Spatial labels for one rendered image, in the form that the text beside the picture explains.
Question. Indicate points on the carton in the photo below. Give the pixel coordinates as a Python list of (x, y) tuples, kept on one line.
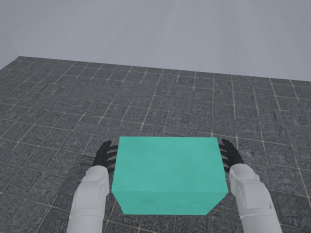
[(168, 175)]

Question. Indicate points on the right robot forearm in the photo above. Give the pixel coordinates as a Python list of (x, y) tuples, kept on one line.
[(253, 199)]

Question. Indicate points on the robot left hand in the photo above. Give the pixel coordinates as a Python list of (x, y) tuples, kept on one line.
[(102, 156)]

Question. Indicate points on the left robot forearm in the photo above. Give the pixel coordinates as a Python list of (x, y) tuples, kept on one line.
[(89, 200)]

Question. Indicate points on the robot right hand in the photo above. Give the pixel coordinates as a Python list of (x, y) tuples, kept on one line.
[(232, 154)]

